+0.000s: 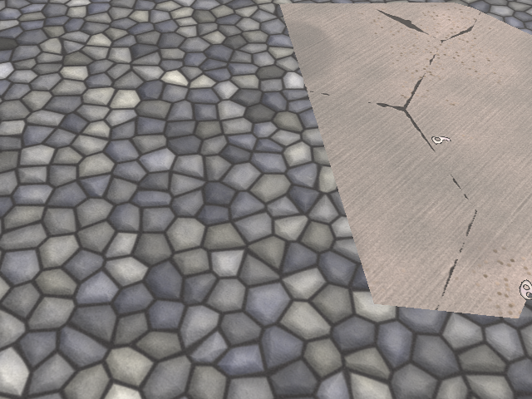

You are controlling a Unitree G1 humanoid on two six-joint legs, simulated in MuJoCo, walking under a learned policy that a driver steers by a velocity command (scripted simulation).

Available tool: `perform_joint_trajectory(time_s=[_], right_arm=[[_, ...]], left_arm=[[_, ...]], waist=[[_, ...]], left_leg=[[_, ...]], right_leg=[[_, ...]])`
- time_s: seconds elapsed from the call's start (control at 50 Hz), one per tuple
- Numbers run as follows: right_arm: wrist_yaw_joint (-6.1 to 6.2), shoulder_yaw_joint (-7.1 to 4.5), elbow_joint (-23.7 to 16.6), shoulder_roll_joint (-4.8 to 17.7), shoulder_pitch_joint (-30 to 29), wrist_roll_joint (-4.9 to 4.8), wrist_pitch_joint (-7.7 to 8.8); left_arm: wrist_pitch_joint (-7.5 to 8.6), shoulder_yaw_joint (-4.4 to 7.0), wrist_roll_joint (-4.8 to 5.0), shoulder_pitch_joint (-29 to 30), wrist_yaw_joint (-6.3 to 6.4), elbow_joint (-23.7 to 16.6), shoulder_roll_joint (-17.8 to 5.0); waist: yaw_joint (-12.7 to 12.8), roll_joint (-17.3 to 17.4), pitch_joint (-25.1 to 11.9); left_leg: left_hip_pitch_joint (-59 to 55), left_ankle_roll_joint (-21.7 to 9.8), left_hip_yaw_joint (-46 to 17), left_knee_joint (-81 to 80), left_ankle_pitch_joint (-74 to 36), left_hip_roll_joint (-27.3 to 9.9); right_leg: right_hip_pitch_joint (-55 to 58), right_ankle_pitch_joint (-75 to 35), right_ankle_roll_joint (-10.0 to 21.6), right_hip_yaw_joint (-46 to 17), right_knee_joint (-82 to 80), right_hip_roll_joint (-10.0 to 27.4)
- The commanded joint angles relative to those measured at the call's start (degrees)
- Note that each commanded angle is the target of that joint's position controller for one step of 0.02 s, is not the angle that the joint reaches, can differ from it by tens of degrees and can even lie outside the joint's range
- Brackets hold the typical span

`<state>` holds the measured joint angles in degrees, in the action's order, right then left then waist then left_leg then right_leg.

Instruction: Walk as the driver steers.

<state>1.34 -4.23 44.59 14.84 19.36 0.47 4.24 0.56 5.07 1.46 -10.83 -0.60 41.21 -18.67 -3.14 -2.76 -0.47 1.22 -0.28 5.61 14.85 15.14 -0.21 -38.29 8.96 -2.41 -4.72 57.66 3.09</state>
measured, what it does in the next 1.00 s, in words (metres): walks ahead, turning left: right foot, then left foot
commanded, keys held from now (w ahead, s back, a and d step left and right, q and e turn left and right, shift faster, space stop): w+e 0.10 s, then w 0.02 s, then w+q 0.54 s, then q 0.30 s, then no key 0.04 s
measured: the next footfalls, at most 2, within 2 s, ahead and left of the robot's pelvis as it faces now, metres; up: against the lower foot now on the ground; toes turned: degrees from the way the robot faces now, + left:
right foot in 0.22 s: +0.24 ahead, -0.18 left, +0.00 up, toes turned -9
left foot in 0.76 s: +0.55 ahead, +0.04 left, +0.00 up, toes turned +16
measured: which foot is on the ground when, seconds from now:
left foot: down 0.00-0.22, up 0.24-0.74, down 0.76-1.00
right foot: up 0.00-0.20, down 0.22-0.78, up 0.80-1.00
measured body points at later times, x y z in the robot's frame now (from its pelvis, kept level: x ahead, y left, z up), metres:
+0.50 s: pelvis +0.24 -0.10 +0.00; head +0.26 -0.11 +0.45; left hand +0.31 +0.17 -0.12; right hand +0.36 -0.38 -0.11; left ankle +0.34 +0.08 -0.66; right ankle +0.20 -0.18 -0.75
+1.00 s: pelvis +0.48 -0.06 -0.01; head +0.54 -0.03 +0.44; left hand +0.58 +0.26 -0.11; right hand +0.69 -0.30 -0.11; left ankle +0.52 +0.03 -0.75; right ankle +0.56 -0.23 -0.67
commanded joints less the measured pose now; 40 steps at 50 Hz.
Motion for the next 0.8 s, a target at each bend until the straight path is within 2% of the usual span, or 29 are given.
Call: perform_joint_trajectory(time_s=[0.02,0.08,0.12,0.14,0.16,0.18,0.2,0.22,0.24,0.26,0.28,0.3,0.32,0.34,0.36,0.4,0.44,0.48,0.52,0.58,0.62,0.66,0.68,0.7,0.72,0.74,0.76,0.78,0.8], right_arm=[[-0.06,-2.24,-3.14,9.62,-1.50,-0.31,0.79],[-0.30,-2.77,-2.06,11.26,0.21,-1.09,0.53],[-0.61,-2.99,-1.06,11.84,1.47,-1.83,0.23],[-0.88,-2.94,-0.21,11.90,2.55,-2.20,0.04],[-1.08,-2.93,0.43,12.51,2.67,-2.48,-0.17],[-1.11,-2.90,0.97,13.29,2.17,-2.73,-0.44],[-0.95,-2.45,1.38,13.12,1.53,-2.96,-0.68],[-0.81,-1.38,1.03,11.36,1.51,-2.31,-0.26],[-1.41,1.46,-1.61,2.99,6.55,-0.77,0.46],[-1.49,0.40,-0.34,7.57,3.43,-2.60,1.85],[-1.60,-0.91,-2.44,11.17,-1.60,-4.49,2.16],[-1.49,-0.62,-2.78,10.47,-3.99,-3.48,2.33],[-1.24,-0.70,-2.66,9.35,-3.67,-2.44,2.04],[-1.13,-0.95,-1.65,9.23,-2.20,-2.22,1.08],[-1.26,-0.85,-0.93,8.13,-0.26,-2.56,0.08],[-1.23,-0.54,-0.08,5.97,0.85,-2.58,-1.51],[-0.87,-0.61,-0.54,5.44,-1.12,-2.43,-2.27],[-1.19,-0.28,-1.59,4.81,-3.67,-2.06,-1.96],[-1.91,-0.03,-2.43,4.55,-7.35,-1.91,-1.43],[-3.15,0.97,-4.89,2.88,-13.94,-1.69,-1.17],[-3.95,1.22,-6.77,2.75,-17.13,-1.81,-1.10],[-4.79,1.16,-8.60,3.16,-19.16,-1.84,-1.04],[-5.16,0.85,-9.28,3.74,-18.88,-1.66,-1.06],[-5.33,0.29,-9.53,4.74,-17.23,-1.39,-1.16],[-5.32,-0.55,-8.88,6.22,-12.78,-1.33,-1.24],[-4.93,-1.96,-7.50,9.00,-5.67,-1.39,-1.26],[-3.87,-3.51,-6.02,12.08,1.98,-1.10,-1.45],[-2.22,-4.74,-6.95,18.17,2.16,-0.50,-2.50],[-2.76,-3.57,-9.62,18.24,0.51,0.59,-1.77]], left_arm=[[1.37,-0.52,0.00,9.35,-1.15,-7.56,-1.01],[1.54,-1.20,0.02,12.55,-2.30,-9.56,-0.07],[1.54,-1.31,0.17,13.56,-2.83,-10.53,-0.17],[1.61,-1.36,0.06,13.57,-2.92,-10.89,-0.03],[1.69,-0.97,-0.10,12.04,-2.89,-10.96,-0.74],[1.73,0.05,-0.22,7.47,-2.70,-10.11,-2.59],[1.73,1.68,-0.15,-2.24,-2.26,-7.27,-5.26],[1.36,3.24,-0.38,-12.03,-1.22,-4.64,-8.76],[1.58,3.90,-1.43,-15.66,-0.31,-3.73,-15.22],[2.14,2.70,-1.75,-16.57,-0.18,-4.79,-11.18],[2.74,1.55,-1.91,-12.88,-0.47,-3.87,-8.25],[3.27,0.80,-1.47,-10.39,-0.54,-3.29,-6.04],[3.44,0.43,-1.45,-6.39,-0.66,-2.87,-4.60],[4.04,-0.07,-1.77,-3.68,-0.80,-3.17,-2.49],[4.69,-0.05,-2.08,-2.25,-0.81,-2.99,-2.01],[6.05,0.07,-1.97,-1.13,-0.84,-1.83,-1.59],[6.44,0.34,-2.59,-1.22,-0.37,-0.57,-2.01],[6.53,0.50,-2.57,-2.03,0.07,0.50,-2.53],[6.39,0.62,-2.42,-2.29,0.47,1.03,-3.14],[5.87,1.07,-1.80,-5.68,1.00,2.62,-4.81],[4.96,1.34,-1.33,-7.79,1.13,3.75,-5.54],[3.80,1.55,-0.87,-8.62,1.28,4.35,-6.19],[3.15,1.62,-0.89,-7.63,1.57,4.11,-6.82],[2.47,1.81,-0.79,-7.09,2.04,3.74,-7.80],[1.83,1.90,-0.67,-6.34,2.51,3.24,-8.48],[1.48,1.92,-0.47,-5.43,2.80,2.68,-9.02],[1.83,1.55,0.08,-3.72,2.91,1.90,-8.61],[3.23,-0.24,-2.60,-7.55,2.28,-0.15,-1.77],[5.08,-1.41,-2.45,-12.64,1.04,-1.21,-2.56]], waist=[[-1.70,8.69,5.59],[-2.63,8.17,7.09],[-2.43,7.83,7.65],[-1.84,7.79,7.45],[0.00,8.51,6.29],[3.58,9.16,3.06],[9.20,8.21,-2.56],[13.85,6.77,-8.72],[9.87,-9.52,-18.25],[12.85,-6.55,-24.98],[12.18,-5.52,-14.65],[10.08,-3.56,-7.72],[7.00,-3.12,-5.23],[5.04,-3.26,-3.16],[3.73,-4.37,-2.47],[2.16,-1.37,0.25],[2.03,0.06,2.58],[2.51,-0.35,4.33],[3.67,0.28,5.05],[6.59,1.86,7.03],[7.69,1.97,7.84],[7.67,1.50,7.60],[6.53,0.62,6.91],[5.15,-0.98,4.50],[2.58,-2.46,1.20],[-1.18,-2.85,-3.06],[-6.19,-0.63,-6.92],[-1.76,17.34,-13.52],[-0.10,14.83,-28.42]], left_leg=[[-1.29,-8.60,-5.93,-7.80,-8.40,-13.98],[-1.16,-8.27,-2.26,-7.58,-10.23,-15.17],[-2.20,-7.89,-0.97,-6.59,-12.81,-16.23],[-2.29,-8.07,-1.13,-5.70,-17.64,-17.06],[-2.55,-8.02,-0.83,-3.03,-28.21,-17.50],[-2.49,-7.39,0.45,3.22,-41.45,-17.06],[0.85,-5.91,3.03,14.01,-48.62,-15.12],[12.79,-3.62,3.32,27.94,-39.19,-12.73],[34.72,0.44,1.40,51.89,7.96,-3.17],[37.33,0.26,-12.08,61.67,18.54,0.46],[42.45,-0.46,-12.72,63.40,14.71,-2.32],[40.85,-1.32,-11.78,59.68,10.42,-5.56],[39.85,-1.16,-10.85,56.35,5.99,-7.17],[36.07,-1.31,-11.41,54.81,2.20,-8.78],[33.19,-0.99,-11.52,54.69,-0.13,-8.86],[33.33,-0.19,-12.15,52.70,-1.99,-8.70],[36.79,0.43,-13.23,49.71,-6.56,-8.10],[38.57,1.05,-13.50,42.84,-12.45,-7.74],[37.31,0.65,-10.90,34.79,-18.68,-6.75],[37.81,-0.50,-7.16,26.53,-21.59,-6.15],[40.39,-1.58,-5.84,23.30,-19.67,-5.76],[41.18,-2.88,-3.66,21.21,-15.56,-4.56],[39.00,-3.67,-1.74,20.25,-13.10,-2.77],[35.20,-4.46,0.54,20.61,-10.36,-0.25],[29.48,-5.45,2.02,21.04,-8.31,2.35],[20.00,-6.96,1.63,19.37,-9.42,4.36],[6.20,-9.30,-1.70,12.88,-19.31,4.03],[-16.29,-17.50,-21.71,18.44,-49.06,-10.76],[-27.62,-29.39,-49.15,12.22,-50.79,-23.86]], right_leg=[[-7.53,-4.60,-0.70,1.87,-7.44,1.83],[-3.94,-4.59,0.97,4.98,-14.65,1.81],[-1.16,-1.85,3.09,6.38,-18.25,1.20],[1.77,0.58,4.49,7.03,-19.98,0.10],[6.37,3.15,6.12,8.02,-21.65,-1.74],[14.15,3.86,7.82,9.42,-23.86,-4.06],[28.17,-0.39,9.79,10.66,-27.72,-6.33],[46.18,-1.91,11.51,5.27,-25.68,-2.50],[65.16,9.09,20.09,-25.12,-30.06,17.20],[62.50,11.27,22.69,-38.78,-38.91,21.88],[55.75,8.21,19.28,-27.58,-39.70,19.45],[46.85,-1.82,16.12,-17.44,-38.80,16.27],[41.17,0.12,15.44,-13.40,-41.15,14.48],[35.73,0.23,14.43,-9.76,-44.33,12.42],[32.30,-0.46,14.80,-7.94,-46.82,12.49],[29.68,-5.82,14.69,-2.24,-49.37,11.81],[29.38,-7.40,13.71,2.39,-51.07,10.97],[30.05,-11.03,13.41,6.52,-51.56,10.53],[30.57,-11.56,11.93,10.50,-52.13,8.81],[34.53,-14.14,11.28,13.32,-52.51,10.32],[40.05,-17.32,11.12,14.38,-50.73,11.76],[44.70,-24.74,10.63,15.58,-47.38,12.77],[45.51,-36.17,9.90,16.64,-43.66,12.53],[46.37,-49.12,9.08,17.13,-38.70,12.24],[46.32,-58.43,8.15,17.36,-31.63,11.66],[43.58,-59.42,6.89,17.34,-21.84,10.50],[35.48,-48.93,3.89,18.06,-8.20,7.60],[12.96,5.84,-0.75,18.27,16.21,-1.92],[1.28,30.70,-2.09,1.96,31.13,-8.81]])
